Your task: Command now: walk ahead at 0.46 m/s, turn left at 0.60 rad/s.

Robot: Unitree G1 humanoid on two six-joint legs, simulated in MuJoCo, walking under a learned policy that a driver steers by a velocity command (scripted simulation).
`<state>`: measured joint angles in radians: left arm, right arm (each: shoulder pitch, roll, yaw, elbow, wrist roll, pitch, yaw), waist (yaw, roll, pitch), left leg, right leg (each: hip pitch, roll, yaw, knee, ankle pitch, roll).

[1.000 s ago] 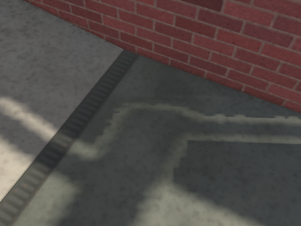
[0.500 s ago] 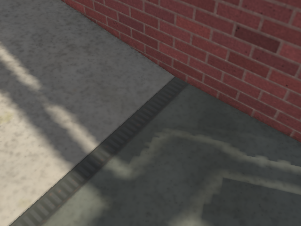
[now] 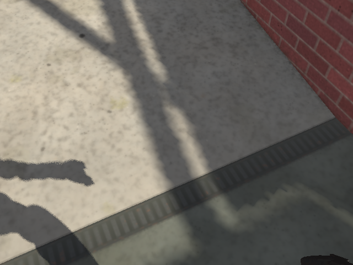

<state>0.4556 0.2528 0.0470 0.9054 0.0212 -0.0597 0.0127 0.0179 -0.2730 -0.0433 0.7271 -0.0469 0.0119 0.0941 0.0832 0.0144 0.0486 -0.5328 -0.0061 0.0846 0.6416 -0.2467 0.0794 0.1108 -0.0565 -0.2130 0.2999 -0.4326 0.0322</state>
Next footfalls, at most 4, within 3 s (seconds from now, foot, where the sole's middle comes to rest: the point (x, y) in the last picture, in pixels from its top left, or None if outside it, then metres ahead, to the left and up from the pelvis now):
0.02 left None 0.16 0.09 -0.76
0.54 right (202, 238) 0.53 0.00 -0.76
1.02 left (132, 225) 0.57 0.27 -0.76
1.46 right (182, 204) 0.66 0.08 -0.76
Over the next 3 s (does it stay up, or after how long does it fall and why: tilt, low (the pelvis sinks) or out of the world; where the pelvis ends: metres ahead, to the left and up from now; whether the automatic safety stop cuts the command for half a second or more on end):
stays up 0.84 0.41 0.03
